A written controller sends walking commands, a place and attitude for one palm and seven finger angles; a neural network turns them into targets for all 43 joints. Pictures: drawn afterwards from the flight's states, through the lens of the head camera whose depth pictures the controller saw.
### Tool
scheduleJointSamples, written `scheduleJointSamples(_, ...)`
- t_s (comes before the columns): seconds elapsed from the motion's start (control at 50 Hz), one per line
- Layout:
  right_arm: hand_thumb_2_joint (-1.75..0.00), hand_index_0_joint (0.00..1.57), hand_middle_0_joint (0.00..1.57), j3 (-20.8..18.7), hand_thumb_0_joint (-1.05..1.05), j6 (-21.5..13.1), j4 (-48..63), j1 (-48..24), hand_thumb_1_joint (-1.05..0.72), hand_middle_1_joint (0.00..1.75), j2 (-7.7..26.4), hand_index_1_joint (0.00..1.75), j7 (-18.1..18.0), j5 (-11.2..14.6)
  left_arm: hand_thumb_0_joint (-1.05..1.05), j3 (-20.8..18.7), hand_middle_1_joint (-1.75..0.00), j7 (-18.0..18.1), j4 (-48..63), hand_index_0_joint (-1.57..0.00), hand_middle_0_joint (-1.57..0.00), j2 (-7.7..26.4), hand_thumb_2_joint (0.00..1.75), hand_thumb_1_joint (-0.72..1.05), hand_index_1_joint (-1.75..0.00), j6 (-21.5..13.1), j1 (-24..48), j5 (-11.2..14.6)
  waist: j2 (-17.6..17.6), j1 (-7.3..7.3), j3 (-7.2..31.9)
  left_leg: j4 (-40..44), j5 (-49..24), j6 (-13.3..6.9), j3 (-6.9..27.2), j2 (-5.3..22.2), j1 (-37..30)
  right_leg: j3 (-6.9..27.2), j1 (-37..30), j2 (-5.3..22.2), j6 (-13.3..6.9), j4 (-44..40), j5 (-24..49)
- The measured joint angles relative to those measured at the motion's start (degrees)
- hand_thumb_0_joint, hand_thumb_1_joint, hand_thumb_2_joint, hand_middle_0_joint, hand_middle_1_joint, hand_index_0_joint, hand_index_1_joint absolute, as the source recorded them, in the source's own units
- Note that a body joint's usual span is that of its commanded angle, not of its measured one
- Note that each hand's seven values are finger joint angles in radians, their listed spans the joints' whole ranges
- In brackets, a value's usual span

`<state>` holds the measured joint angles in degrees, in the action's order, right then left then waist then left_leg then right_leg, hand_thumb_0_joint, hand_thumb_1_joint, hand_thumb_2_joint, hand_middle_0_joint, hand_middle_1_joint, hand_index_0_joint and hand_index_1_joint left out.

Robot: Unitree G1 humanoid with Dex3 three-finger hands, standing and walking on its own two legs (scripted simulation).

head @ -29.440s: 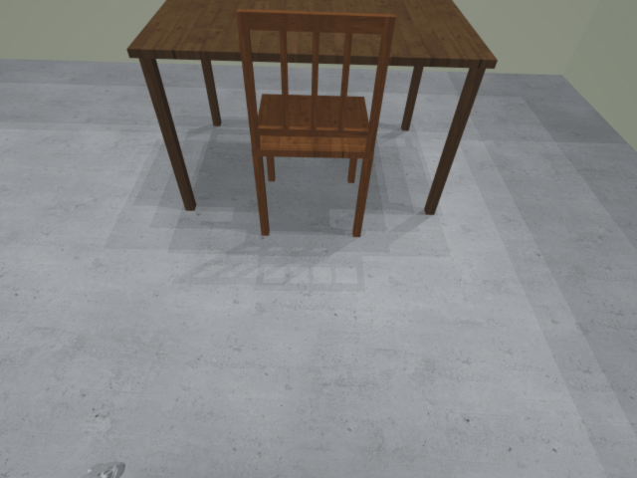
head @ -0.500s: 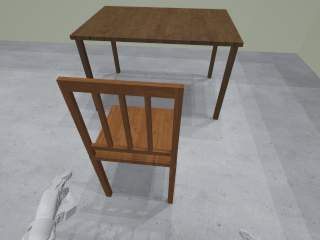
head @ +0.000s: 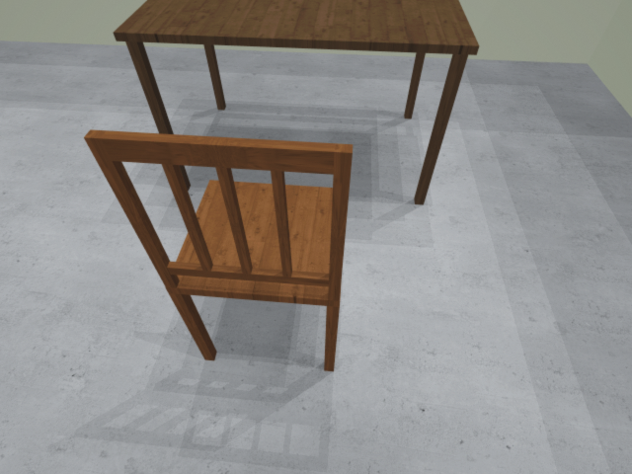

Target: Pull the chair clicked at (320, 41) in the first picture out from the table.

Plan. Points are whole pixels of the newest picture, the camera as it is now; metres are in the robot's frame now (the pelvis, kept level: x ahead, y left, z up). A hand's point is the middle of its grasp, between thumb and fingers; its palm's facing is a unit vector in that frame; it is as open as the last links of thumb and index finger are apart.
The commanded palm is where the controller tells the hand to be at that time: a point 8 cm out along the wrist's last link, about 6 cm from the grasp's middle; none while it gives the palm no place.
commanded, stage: let the arm hang, fingers relaxed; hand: left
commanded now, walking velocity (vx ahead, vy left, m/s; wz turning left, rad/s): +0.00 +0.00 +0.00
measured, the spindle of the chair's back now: (237, 225) +0.56 +0.20 -0.09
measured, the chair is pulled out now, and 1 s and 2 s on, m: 0.67 0.67 0.67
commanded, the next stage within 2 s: look to check the result in 0.46 s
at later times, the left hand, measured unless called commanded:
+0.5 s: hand out of the picture +0.00 +0.15 -0.17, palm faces +0.02 -0.98 -0.18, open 7.3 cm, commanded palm none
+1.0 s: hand out of the picture +0.00 +0.15 -0.17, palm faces +0.02 -0.98 -0.18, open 7.4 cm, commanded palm none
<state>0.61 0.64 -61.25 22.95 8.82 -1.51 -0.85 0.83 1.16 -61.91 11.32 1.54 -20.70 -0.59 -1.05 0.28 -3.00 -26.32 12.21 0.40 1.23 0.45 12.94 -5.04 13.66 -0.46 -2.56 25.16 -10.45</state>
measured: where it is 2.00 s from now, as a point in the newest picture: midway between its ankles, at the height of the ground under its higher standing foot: outside the picture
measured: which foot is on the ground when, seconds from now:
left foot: down 0.00-1.00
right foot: down 0.00-1.00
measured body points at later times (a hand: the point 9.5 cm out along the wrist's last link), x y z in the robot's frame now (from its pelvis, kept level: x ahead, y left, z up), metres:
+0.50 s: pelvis +0.00 -0.01 +0.00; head +0.02 -0.02 +0.45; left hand +0.00 +0.21 -0.16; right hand -0.02 -0.21 -0.16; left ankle +0.02 +0.13 -0.74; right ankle +0.04 -0.09 -0.74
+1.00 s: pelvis +0.01 -0.01 +0.00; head +0.03 -0.02 +0.45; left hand +0.00 +0.20 -0.16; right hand -0.03 -0.21 -0.16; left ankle +0.02 +0.13 -0.74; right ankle +0.04 -0.09 -0.74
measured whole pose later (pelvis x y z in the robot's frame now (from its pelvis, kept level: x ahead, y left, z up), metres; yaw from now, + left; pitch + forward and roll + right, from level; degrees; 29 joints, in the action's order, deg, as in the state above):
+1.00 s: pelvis +0.01 -0.01 +0.00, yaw +0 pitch -1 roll +0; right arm 0.9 0.0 -62.3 20.6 6.2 -2.3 -0.7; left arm 0.8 1.7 -61.8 7.7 0.4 -16.9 -0.5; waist -0.6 -0.1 -3.4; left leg -25.3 12.5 1.6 1.6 1.4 11.6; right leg -5.4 12.6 -1.5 -3.7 24.8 -11.1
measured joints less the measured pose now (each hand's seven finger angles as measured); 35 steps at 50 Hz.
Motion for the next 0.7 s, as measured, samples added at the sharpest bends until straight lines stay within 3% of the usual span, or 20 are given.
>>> scheduleJointSamples(0.2, -0.90, 0.20, 0.20, 0.42, 0.00, -0.63, -0.90, -0.38, -0.90, 0.30, -2.84, 0.30, -0.17, 0.05, 0.01, 0.54, -0.30, 0.21, 0.30, -0.20, -0.20, -4.00, 0.90, 0.91, -0.30, -0.90, 2.85, 0.04, 0.13, -0.38, 0.88, 0.38, -0.13, 0.22, -0.23, 0.00, -0.18, 0.23, 0.37, 0.03, -0.21, 0.64, -0.34)
scheduleJointSamples(0.7, -0.90, 0.20, 0.20, 0.06, 0.00, -0.66, -0.56, -2.67, -0.91, 0.30, -2.09, 0.30, -0.81, 0.13, 0.01, 0.06, -0.30, 0.48, 0.38, -0.20, -0.20, -3.90, 0.90, 0.91, -0.30, -1.03, 3.29, 0.03, 0.38, -0.18, -0.18, 0.81, 0.08, 1.02, 0.26, 0.76, -1.13, -0.24, -0.76, -0.76, -0.92, -0.06, -0.55)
